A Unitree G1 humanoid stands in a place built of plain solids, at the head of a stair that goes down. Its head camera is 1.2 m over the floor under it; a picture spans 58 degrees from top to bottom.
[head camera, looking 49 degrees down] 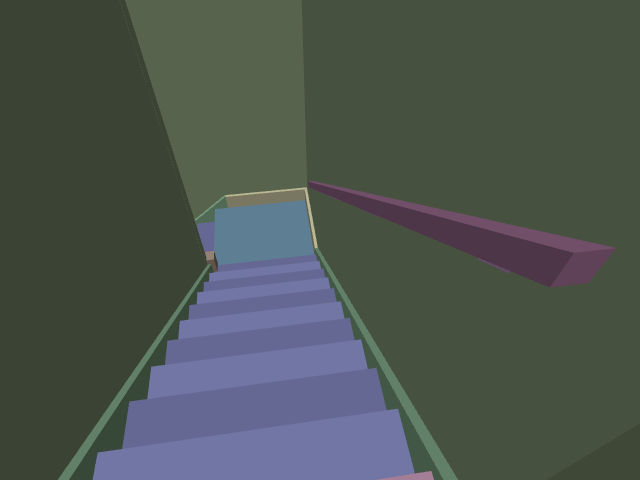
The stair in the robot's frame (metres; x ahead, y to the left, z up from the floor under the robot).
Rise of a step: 0.19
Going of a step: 0.22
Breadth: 0.92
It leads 8 degrees to the left of straight ahead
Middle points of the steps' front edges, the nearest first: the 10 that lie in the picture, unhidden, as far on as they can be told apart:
0.43 0.21 -0.19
0.66 0.24 -0.38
0.87 0.27 -0.56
1.10 0.30 -0.75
1.32 0.33 -0.94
1.54 0.37 -1.12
1.76 0.40 -1.31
1.98 0.43 -1.50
2.21 0.46 -1.68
2.43 0.47 -1.87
